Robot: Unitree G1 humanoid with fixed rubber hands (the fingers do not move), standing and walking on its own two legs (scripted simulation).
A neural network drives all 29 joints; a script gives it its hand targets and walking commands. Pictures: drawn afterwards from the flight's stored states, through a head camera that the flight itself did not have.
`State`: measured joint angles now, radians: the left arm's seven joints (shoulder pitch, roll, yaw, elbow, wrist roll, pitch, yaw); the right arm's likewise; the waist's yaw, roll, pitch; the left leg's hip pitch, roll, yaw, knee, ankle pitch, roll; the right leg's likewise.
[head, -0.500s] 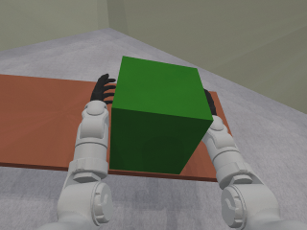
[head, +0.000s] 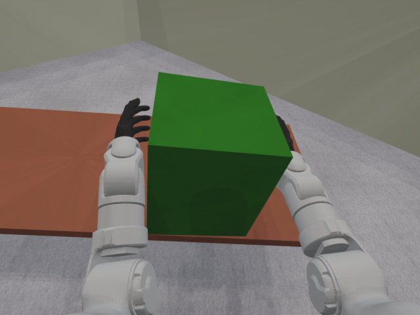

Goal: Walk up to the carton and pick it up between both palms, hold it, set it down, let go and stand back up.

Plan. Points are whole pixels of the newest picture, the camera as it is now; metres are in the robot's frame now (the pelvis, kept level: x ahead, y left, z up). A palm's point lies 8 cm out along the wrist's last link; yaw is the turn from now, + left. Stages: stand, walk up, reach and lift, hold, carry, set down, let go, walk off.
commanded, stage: reach and lift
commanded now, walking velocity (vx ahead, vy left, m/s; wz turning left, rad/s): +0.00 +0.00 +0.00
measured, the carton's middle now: (205, 160) +0.37 +0.01 +0.13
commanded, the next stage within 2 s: hold in 0.74 s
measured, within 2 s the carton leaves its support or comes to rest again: neither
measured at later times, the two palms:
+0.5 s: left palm (126, 135) +0.37 +0.15 +0.20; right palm (284, 145) +0.37 -0.15 +0.17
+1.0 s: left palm (124, 127) +0.37 +0.15 +0.22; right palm (287, 135) +0.37 -0.15 +0.20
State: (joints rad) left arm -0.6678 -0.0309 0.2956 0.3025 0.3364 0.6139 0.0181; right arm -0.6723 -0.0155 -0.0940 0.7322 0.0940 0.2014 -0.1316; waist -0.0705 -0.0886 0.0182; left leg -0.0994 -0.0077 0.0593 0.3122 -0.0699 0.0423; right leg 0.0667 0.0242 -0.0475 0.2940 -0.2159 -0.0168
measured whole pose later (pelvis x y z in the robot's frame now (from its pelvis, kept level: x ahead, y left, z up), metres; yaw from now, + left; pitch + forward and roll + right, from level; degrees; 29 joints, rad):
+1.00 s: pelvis +0.01 -0.01 +0.00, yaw +0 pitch -9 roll +0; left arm -0.66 -0.02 0.31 0.14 0.33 0.75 -0.01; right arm -0.71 -0.04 -0.04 0.60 0.17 0.34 -0.16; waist -0.08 -0.07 0.00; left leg -0.09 0.00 0.05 0.31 -0.08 0.03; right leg 0.08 0.03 -0.05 0.29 -0.23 -0.03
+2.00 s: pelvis +0.00 -0.01 +0.00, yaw -1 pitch -9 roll +0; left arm -0.68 -0.01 0.33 0.12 0.33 0.82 -0.02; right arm -0.76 -0.04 -0.03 0.59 0.20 0.42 -0.18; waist -0.08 -0.06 -0.02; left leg -0.08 0.00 0.06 0.32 -0.08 0.03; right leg 0.08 0.04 -0.04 0.30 -0.23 -0.03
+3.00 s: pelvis +0.01 -0.01 +0.00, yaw +0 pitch -9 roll -1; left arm -0.64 -0.01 0.30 0.09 0.32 0.79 -0.01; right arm -0.73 -0.05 -0.01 0.58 0.23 0.38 -0.19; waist -0.08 -0.08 -0.02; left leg -0.10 0.00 0.06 0.34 -0.09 0.03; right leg 0.08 0.04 -0.05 0.30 -0.23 -0.03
